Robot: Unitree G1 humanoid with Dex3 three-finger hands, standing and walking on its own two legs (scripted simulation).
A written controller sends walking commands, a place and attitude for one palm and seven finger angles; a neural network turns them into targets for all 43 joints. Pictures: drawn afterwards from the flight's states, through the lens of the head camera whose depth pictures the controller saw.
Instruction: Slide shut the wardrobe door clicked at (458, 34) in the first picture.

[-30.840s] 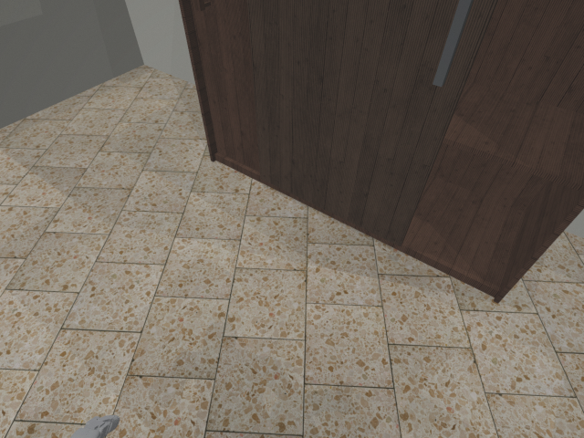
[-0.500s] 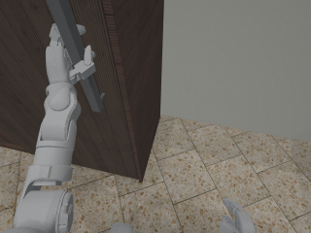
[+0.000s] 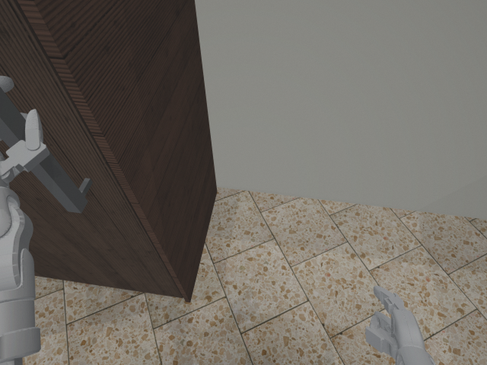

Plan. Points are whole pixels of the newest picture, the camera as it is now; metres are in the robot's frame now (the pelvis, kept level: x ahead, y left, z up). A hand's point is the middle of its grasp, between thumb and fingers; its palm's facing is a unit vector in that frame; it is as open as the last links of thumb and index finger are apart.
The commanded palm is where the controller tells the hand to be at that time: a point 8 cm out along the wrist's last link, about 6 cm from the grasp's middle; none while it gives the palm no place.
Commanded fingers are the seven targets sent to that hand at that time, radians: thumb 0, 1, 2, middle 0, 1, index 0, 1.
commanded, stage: stop walking and hold the door there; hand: left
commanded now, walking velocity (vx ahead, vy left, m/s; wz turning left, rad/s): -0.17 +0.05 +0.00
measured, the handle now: (31, 129) +0.36 +0.34 +0.19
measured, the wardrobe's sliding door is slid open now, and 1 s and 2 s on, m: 0.00 0.00 0.00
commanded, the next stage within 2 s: none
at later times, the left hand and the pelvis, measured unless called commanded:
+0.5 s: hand (29, 142) +0.33 +0.31 +0.20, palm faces +0.49 -0.85 -0.19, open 7.0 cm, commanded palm +0.28 +0.34 +0.19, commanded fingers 0.00 0.90 0.90 -0.45 -1.40 -0.45 -1.40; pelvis -0.02 +0.04 +0.01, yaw -5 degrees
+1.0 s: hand (32, 142) +0.33 +0.31 +0.20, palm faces +0.46 -0.88 -0.14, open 7.1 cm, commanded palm +0.29 +0.34 +0.19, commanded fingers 0.00 0.90 0.90 -0.45 -1.40 -0.45 -1.40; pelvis +0.00 +0.05 +0.01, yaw -5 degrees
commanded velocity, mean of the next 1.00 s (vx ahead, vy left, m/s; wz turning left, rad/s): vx -0.01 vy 0.00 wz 0.00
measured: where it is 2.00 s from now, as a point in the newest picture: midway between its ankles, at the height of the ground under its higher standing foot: outside the picture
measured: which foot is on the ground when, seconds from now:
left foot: down 0.00-1.00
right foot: down 0.00-1.00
